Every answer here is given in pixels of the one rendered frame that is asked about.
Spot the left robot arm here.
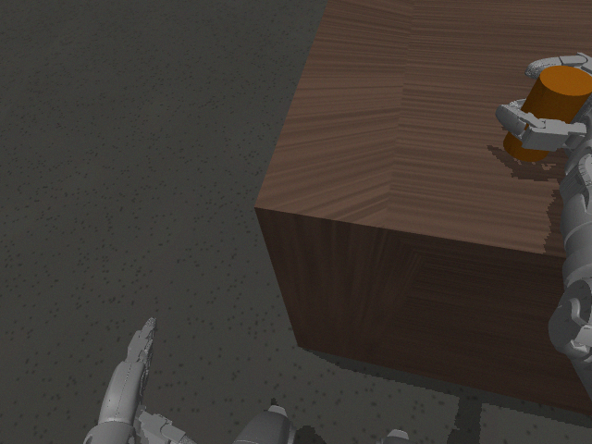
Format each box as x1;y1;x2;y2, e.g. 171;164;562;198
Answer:
83;422;136;444

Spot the right robot hand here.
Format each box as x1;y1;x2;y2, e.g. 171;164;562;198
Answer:
495;53;592;158

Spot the left robot hand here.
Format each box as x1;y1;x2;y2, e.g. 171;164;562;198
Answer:
98;317;198;444

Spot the can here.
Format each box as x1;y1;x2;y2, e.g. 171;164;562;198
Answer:
503;66;592;162

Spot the right robot arm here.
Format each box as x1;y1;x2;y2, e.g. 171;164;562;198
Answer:
549;139;592;401

